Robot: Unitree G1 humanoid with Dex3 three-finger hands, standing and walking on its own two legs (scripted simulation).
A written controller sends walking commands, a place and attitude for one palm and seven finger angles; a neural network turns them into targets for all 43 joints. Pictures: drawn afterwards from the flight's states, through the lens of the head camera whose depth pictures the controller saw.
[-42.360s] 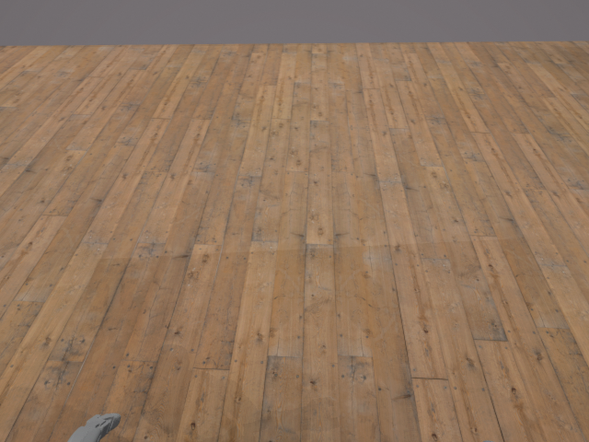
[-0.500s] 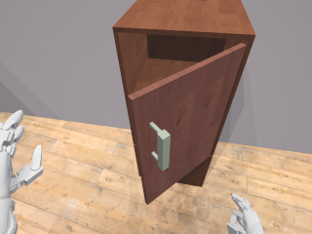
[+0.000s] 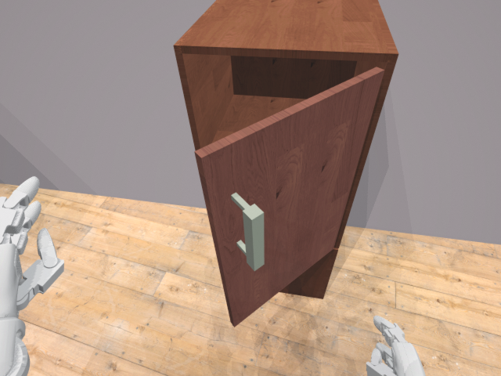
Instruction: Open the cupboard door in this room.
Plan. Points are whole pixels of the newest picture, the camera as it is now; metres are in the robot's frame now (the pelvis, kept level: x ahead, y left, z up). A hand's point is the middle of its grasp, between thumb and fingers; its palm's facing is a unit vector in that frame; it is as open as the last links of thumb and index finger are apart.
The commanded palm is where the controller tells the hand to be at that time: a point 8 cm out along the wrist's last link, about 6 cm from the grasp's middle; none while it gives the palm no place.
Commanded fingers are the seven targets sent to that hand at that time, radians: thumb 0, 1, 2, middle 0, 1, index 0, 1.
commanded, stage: step back with the hand held close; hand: left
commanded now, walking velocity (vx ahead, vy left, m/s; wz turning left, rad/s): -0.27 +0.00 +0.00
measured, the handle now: (246, 232) +0.33 +0.06 +0.06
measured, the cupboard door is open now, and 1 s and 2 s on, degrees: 48 48 48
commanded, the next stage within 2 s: stop stepping back and stand still in 1.36 s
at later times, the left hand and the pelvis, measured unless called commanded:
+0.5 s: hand (10, 322) +0.12 +0.28 +0.15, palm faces +0.41 -0.75 -0.52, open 7.4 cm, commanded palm +0.06 +0.32 +0.17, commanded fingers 0.00 0.90 0.90 -0.20 -0.30 -0.20 -0.30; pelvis -0.08 +0.02 -0.01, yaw +0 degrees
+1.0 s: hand out of the picture +0.05 +0.30 +0.16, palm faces +0.50 -0.71 -0.50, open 7.4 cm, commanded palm -0.01 +0.32 +0.17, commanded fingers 0.00 0.90 0.90 -0.20 -0.30 -0.20 -0.30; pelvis -0.14 +0.02 -0.02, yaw +2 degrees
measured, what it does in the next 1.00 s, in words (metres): walks backwards: right foot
